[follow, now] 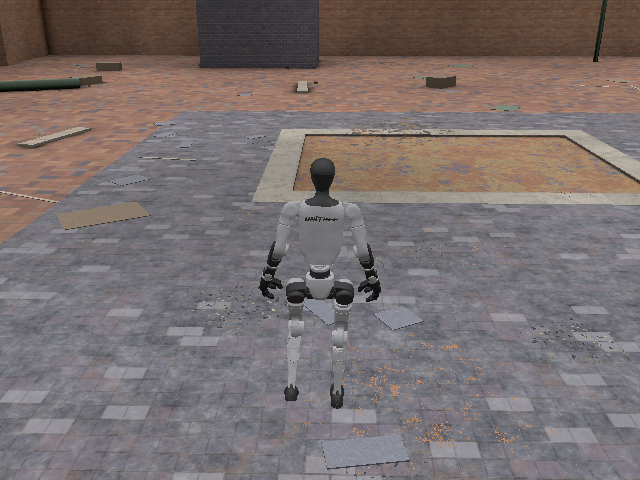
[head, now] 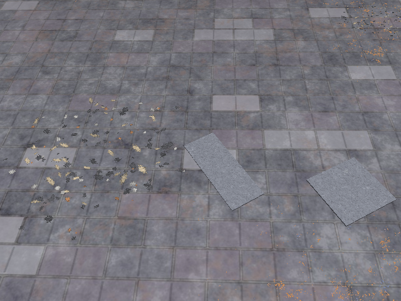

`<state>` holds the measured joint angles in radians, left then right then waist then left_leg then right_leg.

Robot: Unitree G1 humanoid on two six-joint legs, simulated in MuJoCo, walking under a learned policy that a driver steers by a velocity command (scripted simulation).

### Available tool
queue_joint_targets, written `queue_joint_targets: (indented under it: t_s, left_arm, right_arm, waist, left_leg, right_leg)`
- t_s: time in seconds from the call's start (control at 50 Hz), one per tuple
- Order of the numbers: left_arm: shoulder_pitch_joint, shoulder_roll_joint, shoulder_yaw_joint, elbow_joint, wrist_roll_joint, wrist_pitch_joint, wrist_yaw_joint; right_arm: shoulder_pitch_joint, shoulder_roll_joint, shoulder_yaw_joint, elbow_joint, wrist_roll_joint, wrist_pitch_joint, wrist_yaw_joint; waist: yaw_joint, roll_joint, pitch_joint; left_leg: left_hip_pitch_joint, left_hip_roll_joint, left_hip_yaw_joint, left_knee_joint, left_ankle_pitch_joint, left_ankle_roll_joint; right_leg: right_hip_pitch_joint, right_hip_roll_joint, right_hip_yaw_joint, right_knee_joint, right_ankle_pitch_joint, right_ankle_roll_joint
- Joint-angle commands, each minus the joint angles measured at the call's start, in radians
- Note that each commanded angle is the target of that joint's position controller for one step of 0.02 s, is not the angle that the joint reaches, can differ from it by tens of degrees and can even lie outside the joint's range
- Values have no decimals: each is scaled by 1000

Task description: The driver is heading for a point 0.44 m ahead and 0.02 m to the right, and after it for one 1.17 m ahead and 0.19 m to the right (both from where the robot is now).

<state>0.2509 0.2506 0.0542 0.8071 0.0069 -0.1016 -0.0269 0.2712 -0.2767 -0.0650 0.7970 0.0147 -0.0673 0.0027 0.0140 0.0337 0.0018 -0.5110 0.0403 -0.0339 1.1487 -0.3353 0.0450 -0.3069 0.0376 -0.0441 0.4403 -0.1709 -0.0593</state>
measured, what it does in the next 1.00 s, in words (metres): walks ahead, turning right: left foot, then right foot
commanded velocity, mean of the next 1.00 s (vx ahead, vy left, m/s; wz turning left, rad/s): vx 0.50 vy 0.00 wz -0.24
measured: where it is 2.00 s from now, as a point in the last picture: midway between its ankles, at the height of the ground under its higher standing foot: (259, 165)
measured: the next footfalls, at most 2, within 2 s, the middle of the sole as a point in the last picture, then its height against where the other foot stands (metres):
left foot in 0.36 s outside the picture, level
right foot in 0.92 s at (253, 260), level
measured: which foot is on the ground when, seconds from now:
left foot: up 0.00-0.34, down 0.36-0.90, up 0.92-1.00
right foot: down 0.00-0.38, up 0.40-0.90, down 0.92-1.00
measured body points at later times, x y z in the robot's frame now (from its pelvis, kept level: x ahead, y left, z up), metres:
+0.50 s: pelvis +0.27 +0.06 +0.00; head +0.30 +0.08 +0.45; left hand +0.33 +0.34 -0.14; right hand +0.41 -0.20 -0.10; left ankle +0.33 +0.15 -0.74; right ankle +0.19 -0.09 -0.65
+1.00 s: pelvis +0.54 -0.02 -0.02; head +0.58 -0.03 +0.43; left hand +0.78 +0.19 -0.12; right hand +0.53 -0.31 -0.14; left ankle +0.42 +0.16 -0.64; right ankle +0.59 -0.10 -0.74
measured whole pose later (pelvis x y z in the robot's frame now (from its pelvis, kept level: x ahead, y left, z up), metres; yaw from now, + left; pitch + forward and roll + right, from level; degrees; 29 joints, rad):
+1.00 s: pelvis +0.54 -0.02 -0.02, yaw -18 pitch +2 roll +1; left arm 0.15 0.29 0.08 0.72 -0.02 -0.05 -0.04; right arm 0.26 -0.28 -0.06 0.85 0.02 -0.09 0.00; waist -0.01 -0.01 0.06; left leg -0.27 0.04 0.02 1.18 -0.48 -0.01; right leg -0.45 0.06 -0.04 0.61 -0.19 -0.11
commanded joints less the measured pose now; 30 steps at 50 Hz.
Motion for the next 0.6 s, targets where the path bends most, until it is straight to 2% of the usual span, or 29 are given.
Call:
queue_joint_targets:
  t_s: [0.02, 0.08, 0.16, 0.24, 0.3, 0.32, 0.34, 0.36, 0.38, 0.4, 0.42, 0.44, 0.46, 0.48, 0.5, 0.52, 0.56, 0.6]
  left_arm:
    - [-7, 122, 25, -46, -2, -18, 2]
    - [28, 152, 34, -23, -8, -13, 14]
    - [86, 167, 37, 6, -21, 0, 23]
    - [150, 176, 41, 42, -28, 17, 25]
    - [140, 195, 49, 55, -32, 33, 32]
    - [122, 204, 51, 54, -33, 37, 34]
    - [102, 200, 49, 52, -34, 41, 36]
    - [100, 167, 35, 42, -24, 42, 38]
    - [180, 73, 4, 12, -9, 27, 34]
    - [208, 56, -8, 26, -21, 6, 27]
    - [133, 154, 20, 16, -50, -5, 22]
    - [56, 163, 22, -6, -56, -8, 20]
    - [21, 152, 23, -11, -45, -1, 24]
    - [26, 147, 31, -6, -35, 14, 28]
    - [58, 128, 31, 3, -36, 31, 29]
    - [76, 105, 29, 11, -37, 44, 30]
    - [60, 90, 30, 2, -36, 58, 33]
    - [19, 85, 32, -14, -31, 60, 34]
  right_arm:
    - [10, -59, -19, -67, -6, -3, -7]
    - [-75, -44, -12, -92, -13, -5, -10]
    - [-198, -19, -1, -117, -6, -15, 2]
    - [-300, -25, 1, -155, 5, -24, 22]
    - [-295, -53, -5, -169, 5, -34, 37]
    - [-248, -71, -14, -159, 3, -37, 37]
    - [-139, -100, -31, -127, -2, -37, 33]
    - [30, -156, -55, -81, -9, -37, 23]
    - [168, -258, -78, -66, -35, -34, 14]
    - [203, -223, -69, -51, -17, -27, 16]
    - [155, -159, -48, -56, -11, -25, 14]
    - [88, -127, -36, -65, -11, -24, 11]
    - [19, -96, -26, -66, -16, -26, 13]
    - [-30, -66, -17, -68, -21, -34, 15]
    - [-56, -61, -18, -63, -26, -41, 18]
    - [-63, -61, -20, -55, -27, -49, 18]
    - [-59, -80, -28, -36, -32, -59, 13]
    - [-40, -90, -33, -16, -35, -60, 3]
  waist:
    - [-23, -124, -19]
    - [-6, -92, -6]
    - [42, -97, 18]
    - [77, -104, 53]
    - [47, -124, 46]
    - [13, -133, 17]
    - [-50, -125, -50]
    - [-118, -94, -171]
    - [-122, 103, -336]
    - [-124, 254, -433]
    - [-137, 151, -291]
    - [-116, 96, -179]
    - [-81, 38, -98]
    - [-45, 56, -55]
    - [-19, 78, -38]
    - [-6, 74, -29]
    - [5, 44, -3]
    - [-2, 24, 13]
  left_leg:
    - [-151, 84, -32, -68, 91, -17]
    - [-191, 93, -21, -240, 236, -43]
    - [-138, 58, 15, -480, 406, -49]
    - [-145, 33, 25, -587, 385, -33]
    - [-102, 15, 29, -639, 281, 6]
    - [-19, -8, 49, -656, 255, 23]
    - [141, -39, 80, -687, 267, 48]
    - [411, 6, 35, -653, 305, 89]
    - [828, 275, -342, -640, 278, 218]
    - [934, 386, -678, -792, 131, 302]
    - [830, 354, -573, -820, 39, 250]
    - [686, 318, -425, -840, 54, 208]
    - [539, 276, -325, -885, 97, 184]
    - [442, 241, -246, -926, 139, 164]
    - [375, 225, -192, -962, 167, 157]
    - [337, 219, -149, -989, 210, 161]
    - [319, 218, -65, -1018, 301, 163]
    - [350, 212, 5, -1022, 376, 157]
  right_leg:
    - [116, -260, 287, -282, 75, -179]
    - [145, -250, 207, -302, 197, -177]
    - [171, -217, 122, -300, 208, -141]
    - [269, -263, 138, -261, 191, -138]
    - [345, -302, 154, -194, 288, -115]
    - [352, -296, 143, -137, 413, -103]
    - [335, -258, 105, -10, 563, -80]
    - [218, -206, 61, 202, 533, -46]
    - [-158, -82, 11, 597, 154, 19]
    - [-374, 10, 122, 809, -410, 36]
    - [-477, -50, 182, 895, -379, 25]
    - [-490, -101, 152, 875, -289, 16]
    - [-452, -137, 138, 811, -212, 20]
    - [-401, -167, 146, 755, -156, 24]
    - [-345, -178, 150, 737, -120, 30]
    - [-322, -180, 149, 727, -98, 36]
    - [-354, -179, 163, 693, -30, 49]
    - [-410, -172, 180, 617, 65, 59]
